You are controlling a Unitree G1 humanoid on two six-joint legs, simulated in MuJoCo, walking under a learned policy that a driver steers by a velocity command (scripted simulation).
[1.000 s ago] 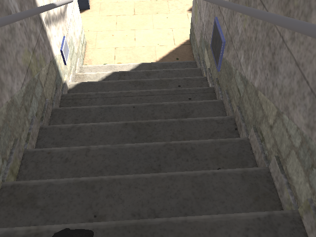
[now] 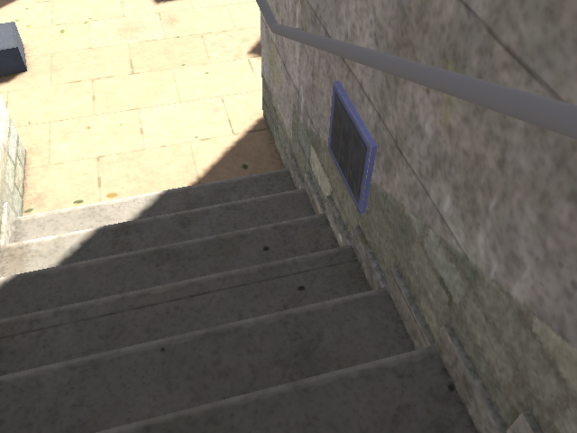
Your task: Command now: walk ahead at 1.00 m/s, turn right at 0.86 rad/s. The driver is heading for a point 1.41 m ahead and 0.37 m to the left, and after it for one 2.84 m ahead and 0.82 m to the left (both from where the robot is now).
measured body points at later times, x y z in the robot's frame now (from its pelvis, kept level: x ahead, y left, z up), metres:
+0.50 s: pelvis +0.42 +0.05 -0.16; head +0.41 +0.01 +0.29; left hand +0.64 +0.29 -0.23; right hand +0.35 -0.18 -0.33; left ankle +0.29 +0.16 -0.81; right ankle +0.48 -0.07 -0.86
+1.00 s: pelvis +0.91 +0.16 -0.36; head +0.92 +0.14 +0.09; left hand +0.85 +0.45 -0.46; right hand +1.02 -0.08 -0.51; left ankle +0.67 +0.17 -0.95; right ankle +1.06 +0.09 -1.06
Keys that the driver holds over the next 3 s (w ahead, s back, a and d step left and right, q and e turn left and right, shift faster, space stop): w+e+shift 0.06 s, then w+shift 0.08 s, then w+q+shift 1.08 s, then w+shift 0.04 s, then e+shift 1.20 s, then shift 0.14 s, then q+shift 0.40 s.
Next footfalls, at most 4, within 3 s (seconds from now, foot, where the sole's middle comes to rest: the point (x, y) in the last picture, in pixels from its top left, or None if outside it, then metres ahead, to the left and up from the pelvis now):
0.18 left None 0.29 0.16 -0.88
0.44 right None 0.50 -0.08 -0.91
0.54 left None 0.39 0.16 -0.89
0.78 left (246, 414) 0.66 0.16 -1.03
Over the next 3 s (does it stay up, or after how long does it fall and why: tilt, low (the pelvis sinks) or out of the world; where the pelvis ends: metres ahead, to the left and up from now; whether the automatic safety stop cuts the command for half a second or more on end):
stays up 1.91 0.64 -0.96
